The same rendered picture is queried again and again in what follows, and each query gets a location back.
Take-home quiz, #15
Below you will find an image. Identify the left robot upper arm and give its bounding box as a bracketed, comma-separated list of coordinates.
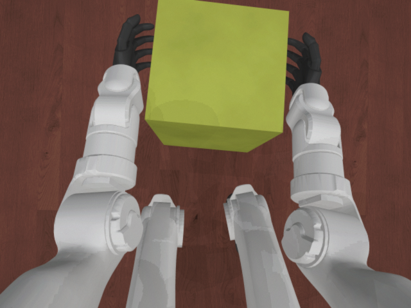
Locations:
[0, 191, 143, 308]

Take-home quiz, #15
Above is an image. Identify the robot right shin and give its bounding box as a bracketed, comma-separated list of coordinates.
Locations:
[230, 184, 271, 219]

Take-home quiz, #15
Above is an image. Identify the left robot forearm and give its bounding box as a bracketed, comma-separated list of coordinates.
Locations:
[54, 64, 144, 242]

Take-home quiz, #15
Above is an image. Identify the right robot forearm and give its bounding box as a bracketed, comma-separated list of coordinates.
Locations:
[286, 83, 363, 225]

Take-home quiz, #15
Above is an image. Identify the carton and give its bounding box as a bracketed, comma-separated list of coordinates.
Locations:
[145, 0, 289, 153]

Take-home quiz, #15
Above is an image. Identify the right robot hand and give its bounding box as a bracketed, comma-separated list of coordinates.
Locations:
[286, 32, 322, 96]

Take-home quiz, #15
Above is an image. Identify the left robot hand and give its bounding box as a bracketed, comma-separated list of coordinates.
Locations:
[112, 14, 154, 73]

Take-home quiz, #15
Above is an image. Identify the right robot upper arm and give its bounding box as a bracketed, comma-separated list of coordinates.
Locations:
[281, 206, 411, 308]

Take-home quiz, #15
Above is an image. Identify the right robot thigh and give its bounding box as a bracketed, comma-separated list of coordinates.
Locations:
[223, 192, 300, 308]

